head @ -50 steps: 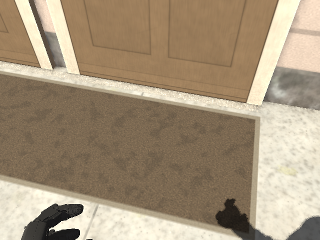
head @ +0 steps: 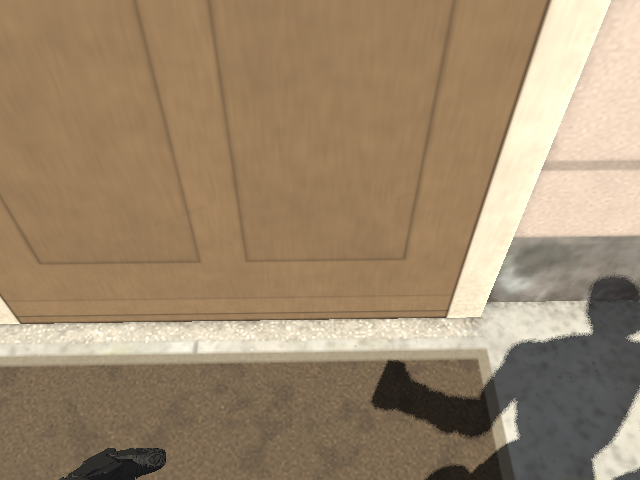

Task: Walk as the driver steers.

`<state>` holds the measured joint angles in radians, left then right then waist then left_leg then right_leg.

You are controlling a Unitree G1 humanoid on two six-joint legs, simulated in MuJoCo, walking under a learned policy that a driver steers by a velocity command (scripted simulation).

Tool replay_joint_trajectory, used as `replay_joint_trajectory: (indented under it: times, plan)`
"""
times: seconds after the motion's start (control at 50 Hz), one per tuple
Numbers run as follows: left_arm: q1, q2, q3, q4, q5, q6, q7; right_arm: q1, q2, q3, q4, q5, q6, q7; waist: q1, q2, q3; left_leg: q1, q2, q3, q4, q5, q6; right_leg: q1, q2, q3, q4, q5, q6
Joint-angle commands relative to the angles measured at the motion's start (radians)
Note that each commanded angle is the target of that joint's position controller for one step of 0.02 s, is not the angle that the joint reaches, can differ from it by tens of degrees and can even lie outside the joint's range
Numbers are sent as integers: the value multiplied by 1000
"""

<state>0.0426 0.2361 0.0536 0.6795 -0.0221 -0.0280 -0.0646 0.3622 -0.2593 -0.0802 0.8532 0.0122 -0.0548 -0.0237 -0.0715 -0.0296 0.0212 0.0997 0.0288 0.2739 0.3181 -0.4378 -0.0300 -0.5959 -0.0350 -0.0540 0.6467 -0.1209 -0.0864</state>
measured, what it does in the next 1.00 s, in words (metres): walks ahead: right foot, then left foot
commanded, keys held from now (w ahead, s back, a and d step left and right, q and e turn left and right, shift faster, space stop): w+e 0.02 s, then no key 0.98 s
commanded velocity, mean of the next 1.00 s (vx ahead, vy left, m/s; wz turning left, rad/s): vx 0.13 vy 0.00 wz -0.14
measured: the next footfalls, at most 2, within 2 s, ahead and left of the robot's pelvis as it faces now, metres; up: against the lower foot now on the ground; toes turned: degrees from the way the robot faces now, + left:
right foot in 0.04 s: +0.18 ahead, -0.10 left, +0.00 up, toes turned -5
left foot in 0.46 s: +0.34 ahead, +0.11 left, +0.00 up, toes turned -8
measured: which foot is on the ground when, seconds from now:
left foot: down 0.00-0.04, up 0.06-0.44, down 0.46-1.00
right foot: up 0.00-0.02, down 0.04-1.00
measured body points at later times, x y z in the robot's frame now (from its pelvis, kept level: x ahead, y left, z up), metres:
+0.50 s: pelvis +0.19 +0.00 +0.01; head +0.21 -0.01 +0.46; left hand +0.39 +0.24 -0.09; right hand +0.34 -0.27 -0.08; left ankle +0.30 +0.11 -0.72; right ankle +0.14 -0.09 -0.72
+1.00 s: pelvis +0.23 +0.03 +0.01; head +0.23 +0.03 +0.46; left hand +0.36 +0.28 -0.12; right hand +0.33 -0.25 -0.10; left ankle +0.30 +0.11 -0.72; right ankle +0.14 -0.09 -0.72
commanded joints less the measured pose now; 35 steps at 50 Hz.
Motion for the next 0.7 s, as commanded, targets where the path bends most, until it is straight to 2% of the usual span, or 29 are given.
replay_joint_trajectory:
  times: [0.02,0.04,0.06,0.08,0.1,0.12,0.14,0.16,0.2,0.22,0.24,0.3,0.32,0.36,0.38,0.4,0.42,0.44,0.46,0.48,0.5,0.52,0.54,0.56,0.58,0.6,0.62,0.64,0.7]
  plan:
    - [225,185,82,-28,-3,-8,8,-51,-222,-49,-62,15,7,-17,199,127,-137,-85,216,-37,421,1197,95,381,117,-64,-107,-20,-88]
    - [360,268,108,5,9,-1,31,-52,-160,-26,-92,-14,-6,-18,242,-20,-222,-380,158,-53,735,735,53,708,-50,201,-119,108,-153]
    - [284,340,109,-21,30,-18,49,14,-39,16,-137,-38,-36,-6,116,-233,-311,-784,-72,-173,1094,-129,-12,1008,-333,780,-243,250,-357]
    - [301,244,83,-30,50,-23,63,-40,-134,3,-122,-10,-78,13,195,-88,-411,-840,-10,-383,1136,-105,8,1022,-338,771,-292,297,-337]
    - [250,206,68,-28,56,-33,66,-142,-157,0,-150,21,-86,14,193,-67,-298,-850,33,-377,1100,-18,18,911,-303,583,-285,489,-290]
    - [215,182,63,-6,29,-37,59,-143,-127,2,-142,9,-78,9,134,23,-211,-821,73,-355,1014,42,14,769,-252,443,-287,574,-244]
    - [137,141,45,-26,31,-39,59,-146,-169,-10,-125,-16,-66,-9,105,19,-146,-771,95,-335,961,49,-3,640,-220,364,-301,649,-215]
    - [101,139,40,-38,39,-39,65,-158,-161,-5,-133,-25,-49,-7,74,39,-127,-708,104,-332,929,58,-6,551,-214,331,-334,669,-200]
    - [77,173,43,-21,32,-41,74,-122,-116,6,-133,-28,-20,-11,31,26,-113,-639,90,-313,807,90,-26,456,-183,263,-361,728,-177]
    - [76,181,43,-13,32,-43,77,-120,-103,11,-133,-29,-12,-14,25,-1,-110,-624,77,-301,744,124,-33,431,-160,221,-364,768,-168]
    - [71,196,46,-2,38,-49,76,-126,-99,18,-139,-41,0,-17,21,-29,-112,-591,59,-290,656,176,-43,403,-129,169,-362,792,-154]
    - [57,182,37,22,19,-48,77,-214,-61,42,-158,-36,1,-19,46,-47,-141,-495,32,-271,425,372,-46,382,-73,86,-343,701,-101]
    - [73,171,31,29,12,-48,75,-236,-60,43,-160,-27,-1,-20,66,-54,-145,-490,18,-269,409,397,-43,399,-79,89,-336,678,-96]
    - [70,175,30,48,24,-52,74,-268,-88,38,-177,-29,-6,-16,71,-49,-143,-458,26,-295,356,422,-34,401,-106,110,-311,608,-91]
    - [71,149,18,72,25,-49,69,-290,-82,51,-176,-28,2,-13,74,-66,-132,-467,40,-321,317,425,-27,432,-125,144,-309,583,-93]
    - [47,151,17,62,31,-43,68,-300,-105,43,-177,-37,1,-15,76,-75,-109,-472,38,-326,296,390,-19,448,-136,168,-277,577,-87]
    - [36,143,12,62,27,-29,71,-303,-98,49,-193,-38,2,-16,59,-70,-111,-469,34,-325,217,372,2,479,-137,178,-245,530,-76]
    - [34,130,4,74,23,-27,71,-278,-103,50,-172,-41,-11,-11,46,-50,-122,-375,31,-326,132,437,24,459,-116,182,-197,481,-54]
    - [74,115,-5,84,29,-31,69,-265,-132,47,-166,-53,-21,-12,50,-17,-139,-289,52,-352,68,616,44,450,-67,183,-164,394,-14]
    - [125,110,-11,94,57,-39,68,-240,-177,46,-164,-57,-27,-12,82,46,-172,-164,141,-431,124,934,83,387,-20,184,-128,176,23]
    - [224,76,-20,106,66,-33,70,-291,-153,56,-150,-68,-21,-9,165,156,-191,-112,208,-499,172,1006,178,321,-1,183,-167,-95,75]
    - [190,115,-18,124,64,-24,72,-306,-102,59,-147,-50,-5,-2,127,166,-171,-151,189,-502,144,876,190,343,2,165,-189,-185,99]
    - [130,141,-15,132,55,-9,77,-324,-100,60,-136,-45,0,-1,99,112,-154,-187,148,-466,128,720,157,344,12,157,-209,-181,95]
    - [86,132,-19,134,50,10,91,-323,-117,58,-129,-48,-7,10,90,90,-132,-214,103,-431,128,612,115,357,22,153,-219,-141,87]
    - [71,142,-18,129,46,24,105,-326,-115,60,-115,-41,-20,12,89,90,-113,-248,84,-415,123,556,95,373,12,164,-232,-108,81]
    - [68,147,-19,133,43,33,111,-325,-118,60,-100,-38,-30,12,91,91,-109,-261,73,-404,123,531,82,386,8,166,-236,-89,76]
    - [76,153,-20,140,54,38,110,-309,-123,60,-82,-46,-37,15,86,84,-109,-260,67,-401,121,518,79,396,4,170,-238,-68,74]
    - [69,156,-19,149,57,33,109,-292,-113,61,-61,-45,-43,19,76,100,-106,-253,61,-395,120,503,85,392,4,168,-231,-83,76]
    - [53,152,-19,164,49,23,106,-309,-122,60,-35,-42,-43,10,76,73,-111,-232,56,-399,129,551,95,387,4,159,-233,-36,85]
